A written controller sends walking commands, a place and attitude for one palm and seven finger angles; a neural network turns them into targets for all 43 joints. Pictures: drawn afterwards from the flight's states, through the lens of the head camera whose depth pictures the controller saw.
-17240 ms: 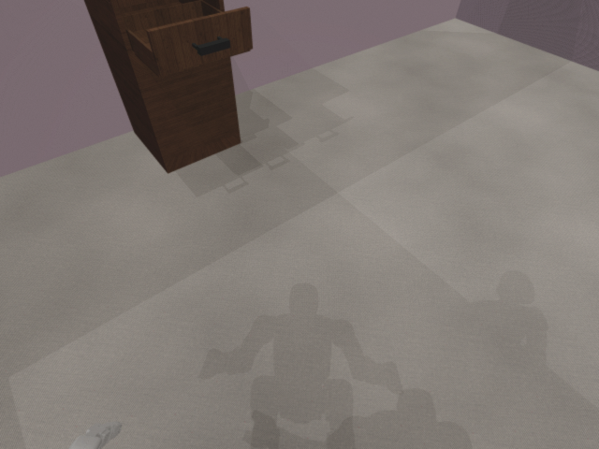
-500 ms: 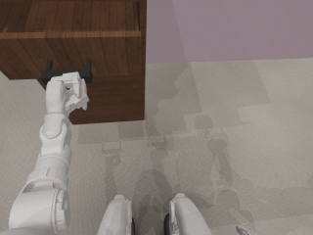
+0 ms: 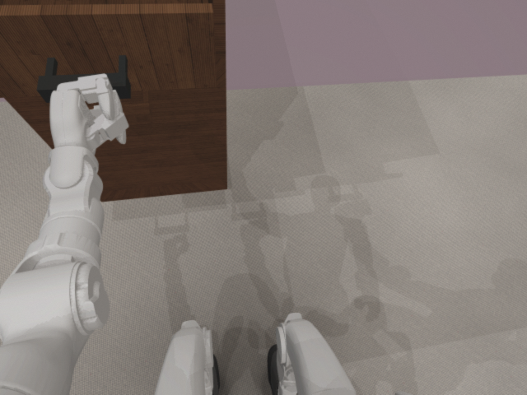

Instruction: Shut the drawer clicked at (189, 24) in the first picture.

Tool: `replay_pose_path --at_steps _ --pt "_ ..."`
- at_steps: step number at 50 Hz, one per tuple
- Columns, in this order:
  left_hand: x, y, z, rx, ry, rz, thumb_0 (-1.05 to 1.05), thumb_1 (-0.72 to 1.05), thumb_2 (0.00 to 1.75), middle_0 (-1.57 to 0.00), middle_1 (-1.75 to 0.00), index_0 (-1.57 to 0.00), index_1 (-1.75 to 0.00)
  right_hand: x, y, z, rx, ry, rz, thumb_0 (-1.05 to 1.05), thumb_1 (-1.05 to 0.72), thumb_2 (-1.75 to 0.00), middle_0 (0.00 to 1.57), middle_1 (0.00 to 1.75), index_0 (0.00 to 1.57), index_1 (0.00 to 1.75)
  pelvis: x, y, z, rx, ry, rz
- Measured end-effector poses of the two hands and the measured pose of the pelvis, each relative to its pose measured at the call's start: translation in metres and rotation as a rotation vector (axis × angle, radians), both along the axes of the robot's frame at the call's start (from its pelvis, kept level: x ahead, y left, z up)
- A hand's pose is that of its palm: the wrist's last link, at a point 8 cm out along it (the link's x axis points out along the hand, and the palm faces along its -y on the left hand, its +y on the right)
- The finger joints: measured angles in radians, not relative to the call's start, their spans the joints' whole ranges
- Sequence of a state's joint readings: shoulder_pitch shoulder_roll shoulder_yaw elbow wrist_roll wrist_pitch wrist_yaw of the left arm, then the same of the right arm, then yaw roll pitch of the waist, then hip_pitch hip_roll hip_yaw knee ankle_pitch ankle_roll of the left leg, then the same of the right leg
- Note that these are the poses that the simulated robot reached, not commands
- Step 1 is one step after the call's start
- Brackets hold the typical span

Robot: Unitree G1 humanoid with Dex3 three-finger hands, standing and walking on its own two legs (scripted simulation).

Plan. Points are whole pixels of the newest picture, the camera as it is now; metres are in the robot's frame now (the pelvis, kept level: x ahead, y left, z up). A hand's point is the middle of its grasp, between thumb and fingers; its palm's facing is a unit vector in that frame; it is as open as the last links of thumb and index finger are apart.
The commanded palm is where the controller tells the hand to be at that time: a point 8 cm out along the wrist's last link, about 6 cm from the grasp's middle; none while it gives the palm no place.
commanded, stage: push the drawer shut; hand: left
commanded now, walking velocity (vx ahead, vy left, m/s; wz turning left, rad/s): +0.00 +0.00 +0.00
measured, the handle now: (87, 75) +0.59 +0.23 +0.04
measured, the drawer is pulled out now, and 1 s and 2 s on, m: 0.08 0.00 0.00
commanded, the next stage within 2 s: pull the fist back off the drawer in 1.00 s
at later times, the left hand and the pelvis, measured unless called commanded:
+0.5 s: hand (118, 80) +0.58 +0.18 +0.05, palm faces +0.07 -1.00 -0.01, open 3.3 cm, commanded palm +0.57 +0.21 +0.04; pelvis +0.00 +0.00 -0.01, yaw -2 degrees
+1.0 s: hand (110, 71) +0.59 +0.20 +0.05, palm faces +0.08 -1.00 -0.03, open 3.3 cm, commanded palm +0.63 +0.19 +0.04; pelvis -0.02 +0.01 -0.03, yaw -2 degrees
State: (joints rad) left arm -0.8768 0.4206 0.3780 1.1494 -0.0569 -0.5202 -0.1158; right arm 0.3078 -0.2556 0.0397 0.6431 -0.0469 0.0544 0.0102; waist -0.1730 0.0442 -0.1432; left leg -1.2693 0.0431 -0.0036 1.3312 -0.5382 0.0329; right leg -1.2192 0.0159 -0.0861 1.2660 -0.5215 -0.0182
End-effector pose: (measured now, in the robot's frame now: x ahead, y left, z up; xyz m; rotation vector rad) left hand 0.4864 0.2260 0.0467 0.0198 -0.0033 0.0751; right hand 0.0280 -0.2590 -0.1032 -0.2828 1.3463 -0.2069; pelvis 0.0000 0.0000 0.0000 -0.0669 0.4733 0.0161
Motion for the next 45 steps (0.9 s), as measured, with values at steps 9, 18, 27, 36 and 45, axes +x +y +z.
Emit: replay_pose_path --at_steps 9,18,27,36,45 --pt "0.024 0.003 0.0 0.001 0.003 0.0 0.04 0.77 0.89 -1.4 -1.6 -1.4 -1.6 -0.023 -0.004 0.0 -0.018 0.06 -0.028 0.01 -0.91 -0.89 0.2 0.3 0.2 0.3 -0.002 -0.002 -0.006 -0.01 0.027 -0.004" --pt "0.047 0.005 0.001 -0.003 0.013 -0.001 0.05 0.77 0.89 -1.4 -1.6 -1.4 -1.6 -0.041 -0.002 0.002 -0.029 0.109 -0.053 0.01 -0.91 -0.89 0.2 0.3 0.2 0.3 -0.002 -0.002 -0.01 -0.02 0.054 -0.01" --pt "0.069 0.007 0.002 -0.009 0.022 -0.003 0.05 0.76 0.88 -1.4 -1.6 -1.4 -1.6 -0.054 0.005 0.003 -0.029 0.149 -0.069 0.01 -0.91 -0.89 0.2 0.3 0.2 0.3 -0.001 0.001 -0.014 -0.032 0.08 -0.013" --pt "0.081 0.017 -0.002 -0.004 0.027 -0.01 -0.01 0.65 0.9 -1.4 -1.6 -1.4 -1.6 -0.066 0.013 0.002 -0.031 0.199 -0.065 0.0 -0.9 -0.89 0.2 0.3 0.2 0.3 -0.004 0.004 -0.021 -0.045 0.107 -0.006" --pt "0.083 0.021 -0.001 0.002 0.024 0.002 0.01 0.59 0.9 -1.4 -1.6 -1.4 -1.6 -0.078 0.016 0.002 -0.052 0.207 -0.057 0.0 -0.9 -0.89 0.2 0.3 0.2 0.3 -0.014 0.005 -0.026 -0.06 0.117 0.006"
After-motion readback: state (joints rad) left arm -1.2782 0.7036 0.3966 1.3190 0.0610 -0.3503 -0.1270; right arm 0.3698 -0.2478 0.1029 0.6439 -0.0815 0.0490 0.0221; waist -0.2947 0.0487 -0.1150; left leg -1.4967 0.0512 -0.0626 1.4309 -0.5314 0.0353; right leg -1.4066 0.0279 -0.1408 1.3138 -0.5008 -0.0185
